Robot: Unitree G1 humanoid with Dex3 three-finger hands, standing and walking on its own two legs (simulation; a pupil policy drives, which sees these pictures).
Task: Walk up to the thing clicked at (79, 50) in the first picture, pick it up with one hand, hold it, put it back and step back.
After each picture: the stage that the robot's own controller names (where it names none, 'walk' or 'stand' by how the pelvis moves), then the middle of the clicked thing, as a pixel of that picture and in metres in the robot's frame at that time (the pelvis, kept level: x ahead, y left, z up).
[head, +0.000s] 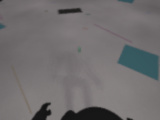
stand; (79, 49) +1.32 +0.23 -0.72
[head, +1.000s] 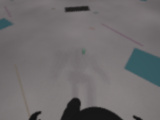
walk; (83, 51) +1.21 +0.20 -0.71
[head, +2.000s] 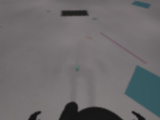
walk; (77, 68) +0.78 +0.20 -0.70
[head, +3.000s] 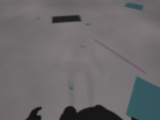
walk; (70, 86) +0.48 +0.22 -0.71
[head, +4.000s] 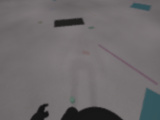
stand; (72, 100) +0.29 +0.19 -0.70
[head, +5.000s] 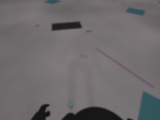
stand; (70, 105) +0.26 +0.19 -0.73
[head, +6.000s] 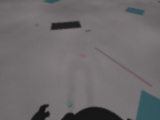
stand; (69, 104) +0.27 +0.20 -0.73
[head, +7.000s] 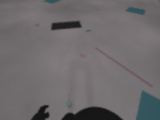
stand; (69, 104) +0.26 +0.21 -0.73
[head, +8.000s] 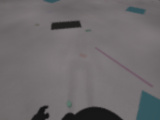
stand; (69, 104) +0.26 +0.21 -0.73
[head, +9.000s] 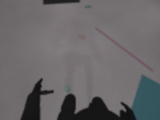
go down; (67, 88) +0.30 +0.20 -0.63
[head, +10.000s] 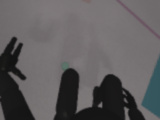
go down; (65, 67) +0.37 +0.21 -0.31
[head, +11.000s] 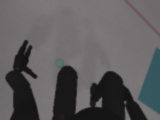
close in; (60, 64) +0.36 +0.22 -0.27
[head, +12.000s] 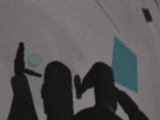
close; (34, 61) +0.36 +0.24 -0.22
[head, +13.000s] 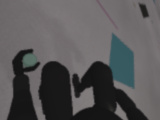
close; (29, 61) +0.35 +0.25 -0.22
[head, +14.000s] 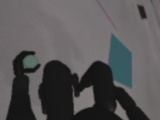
lift; (29, 62) +0.34 +0.25 -0.22
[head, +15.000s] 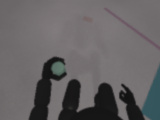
lift; (59, 70) +0.31 +0.20 +0.00
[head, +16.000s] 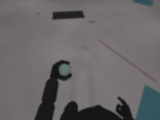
hold; (65, 73) +0.31 +0.17 +0.02
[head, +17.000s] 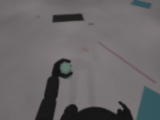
hold; (66, 71) +0.33 +0.17 +0.02
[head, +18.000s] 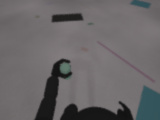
hold; (66, 71) +0.33 +0.17 +0.01
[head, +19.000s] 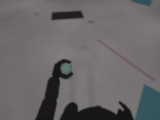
hold; (67, 72) +0.32 +0.16 +0.00
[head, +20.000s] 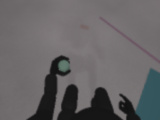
crouch; (64, 68) +0.35 +0.17 -0.05
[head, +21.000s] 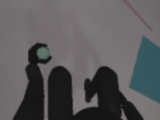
lower; (44, 56) +0.39 +0.24 -0.17
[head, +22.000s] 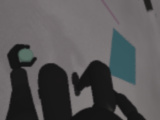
lower; (26, 57) +0.38 +0.26 -0.23
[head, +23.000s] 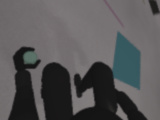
lower; (30, 59) +0.36 +0.26 -0.22
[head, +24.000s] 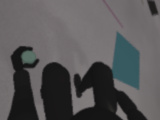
lower; (29, 58) +0.36 +0.27 -0.22
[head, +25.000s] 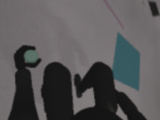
lower; (31, 57) +0.36 +0.26 -0.22
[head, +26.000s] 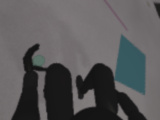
withdraw; (38, 61) +0.35 +0.24 -0.23
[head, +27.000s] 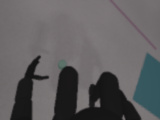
walk; (62, 65) +0.37 +0.20 -0.28
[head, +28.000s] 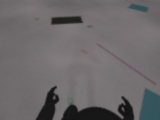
stand; (70, 101) +0.29 +0.17 -0.65
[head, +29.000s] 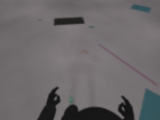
stand; (71, 99) +0.31 +0.18 -0.66
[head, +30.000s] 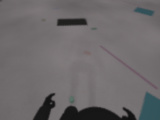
stand; (71, 99) +0.31 +0.17 -0.69
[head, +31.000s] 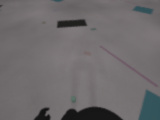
walk; (73, 99) +0.32 +0.17 -0.72
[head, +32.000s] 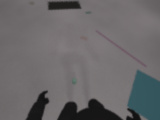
walk; (74, 81) +0.45 +0.13 -0.71
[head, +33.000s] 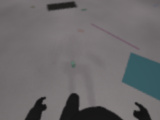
walk; (73, 64) +0.76 +0.26 -0.68
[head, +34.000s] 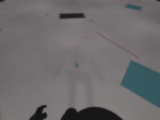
stand; (76, 64) +0.93 +0.21 -0.71
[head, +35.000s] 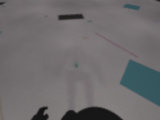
stand; (76, 64) +0.94 +0.22 -0.72
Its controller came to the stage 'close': yes
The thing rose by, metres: 0.72
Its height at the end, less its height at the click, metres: +0.00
